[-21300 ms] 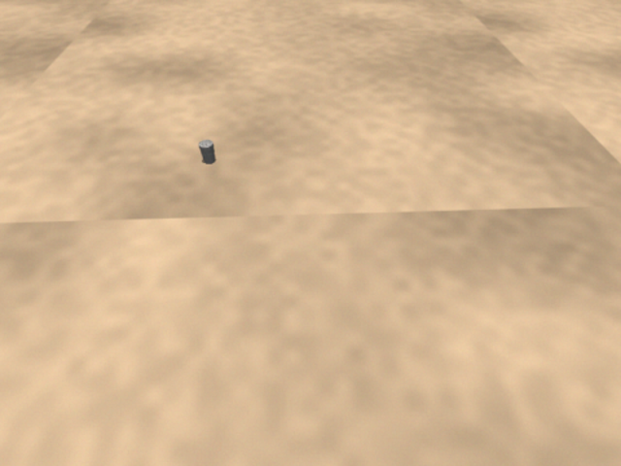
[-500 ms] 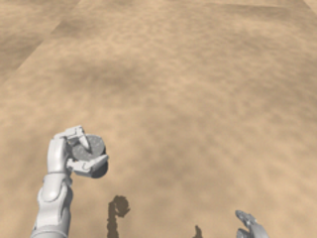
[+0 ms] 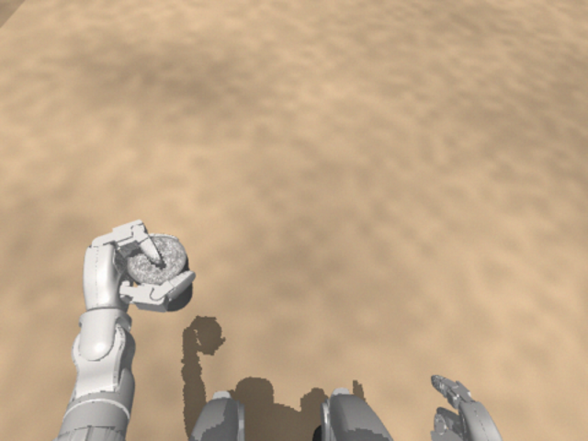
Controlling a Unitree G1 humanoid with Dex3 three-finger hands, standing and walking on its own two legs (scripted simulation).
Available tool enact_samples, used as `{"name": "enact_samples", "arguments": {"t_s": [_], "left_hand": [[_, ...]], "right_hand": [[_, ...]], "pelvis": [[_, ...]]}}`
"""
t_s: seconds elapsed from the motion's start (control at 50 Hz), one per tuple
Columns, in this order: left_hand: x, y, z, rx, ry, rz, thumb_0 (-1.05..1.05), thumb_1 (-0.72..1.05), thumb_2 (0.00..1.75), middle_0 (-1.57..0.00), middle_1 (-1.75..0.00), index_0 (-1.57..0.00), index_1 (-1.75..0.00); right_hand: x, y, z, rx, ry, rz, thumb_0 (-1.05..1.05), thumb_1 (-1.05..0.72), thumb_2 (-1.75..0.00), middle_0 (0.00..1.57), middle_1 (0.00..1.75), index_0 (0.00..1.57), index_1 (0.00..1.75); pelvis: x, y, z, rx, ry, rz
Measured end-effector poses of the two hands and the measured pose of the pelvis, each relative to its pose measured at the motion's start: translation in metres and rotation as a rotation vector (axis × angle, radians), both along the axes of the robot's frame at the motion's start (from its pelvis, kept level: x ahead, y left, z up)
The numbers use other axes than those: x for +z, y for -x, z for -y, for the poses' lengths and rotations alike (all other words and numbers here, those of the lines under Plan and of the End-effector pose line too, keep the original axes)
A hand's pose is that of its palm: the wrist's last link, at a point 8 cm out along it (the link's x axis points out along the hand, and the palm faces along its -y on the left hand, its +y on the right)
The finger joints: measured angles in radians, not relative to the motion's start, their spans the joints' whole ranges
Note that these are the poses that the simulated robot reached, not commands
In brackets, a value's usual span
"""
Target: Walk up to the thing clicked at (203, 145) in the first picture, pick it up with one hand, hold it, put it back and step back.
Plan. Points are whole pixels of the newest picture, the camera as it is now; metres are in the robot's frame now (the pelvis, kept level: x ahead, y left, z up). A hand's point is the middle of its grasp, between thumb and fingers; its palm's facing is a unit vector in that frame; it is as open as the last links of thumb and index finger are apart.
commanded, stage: crouch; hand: left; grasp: from the side
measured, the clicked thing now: (166, 278) +0.36 +0.17 -0.05
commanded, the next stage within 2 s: lower in 1.52 s
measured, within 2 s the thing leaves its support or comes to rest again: neither
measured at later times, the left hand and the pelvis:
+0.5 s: hand (184, 300) +0.39 +0.19 -0.25, palm faces +0.10 -0.99 +0.00, open 6.5 cm; pelvis -0.05 +0.00 -0.22, yaw -3 degrees
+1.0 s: hand (195, 304) +0.44 +0.19 -0.40, palm faces +0.10 -1.00 +0.00, open 6.6 cm; pelvis -0.07 +0.00 -0.35, yaw -7 degrees
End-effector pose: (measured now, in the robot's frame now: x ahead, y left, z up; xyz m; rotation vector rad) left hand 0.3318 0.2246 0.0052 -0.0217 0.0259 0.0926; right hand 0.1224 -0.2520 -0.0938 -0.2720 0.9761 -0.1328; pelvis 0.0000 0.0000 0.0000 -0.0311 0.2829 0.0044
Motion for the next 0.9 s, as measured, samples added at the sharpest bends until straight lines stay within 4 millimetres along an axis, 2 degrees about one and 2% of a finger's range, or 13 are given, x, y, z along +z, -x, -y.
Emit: {"name": "enact_samples", "arguments": {"t_s": [0.18,0.32,0.44,0.56,0.7,0.9], "left_hand": [[-0.099,-0.025,-0.001,-0.043,-0.019,0.037,0.05,-0.29,0.95,-0.7,-1.02,-1.3,-1.37],[-0.168,-0.029,-0.01,0.019,-0.021,0.032,0.05,-0.3,0.96,-0.7,-1.01,-1.3,-1.38],[-0.223,-0.033,-0.011,0.003,-0.031,0.021,0.04,-0.3,0.96,-0.7,-1.01,-1.28,-1.38],[-0.279,-0.038,-0.015,0.024,-0.022,0.019,0.04,-0.3,0.97,-0.71,-1.0,-1.27,-1.39],[-0.335,-0.049,-0.018,0.017,-0.03,0.02,0.04,-0.31,0.97,-0.72,-0.99,-1.28,-1.4],[-0.385,-0.074,-0.019,0.017,-0.016,0.021,0.04,-0.31,0.97,-0.72,-0.99,-1.27,-1.38]], "right_hand": [[-0.09,0.017,0.009,0.021,0.025,-0.097,0.0,-0.89,-0.9,0.2,0.3,0.2,0.3],[-0.165,0.027,0.005,0.046,-0.005,-0.177,0.0,-0.9,-0.9,0.2,0.3,0.2,0.3],[-0.216,0.041,0.004,0.072,-0.006,-0.219,0.0,-0.91,-0.9,0.2,0.3,0.2,0.3],[-0.258,0.065,0.012,0.077,0.027,-0.257,0.0,-0.91,-0.9,0.2,0.3,0.2,0.3],[-0.3,0.102,0.019,0.06,0.065,-0.335,0.0,-0.91,-0.9,0.2,0.3,0.2,0.3],[-0.336,0.146,0.017,0.041,0.083,-0.441,0.0,-0.91,-0.9,0.2,0.3,0.2,0.3]], "pelvis": [[-0.085,0.01,-0.001,-0.012,0.012,-0.185],[-0.145,0.022,0.001,-0.022,0.013,-0.264],[-0.192,0.038,0.003,-0.028,0.016,-0.292],[-0.24,0.054,0.004,-0.037,0.024,-0.294],[-0.29,0.067,0.001,-0.049,0.036,-0.271],[-0.336,0.072,-0.002,-0.071,0.064,-0.229]]}}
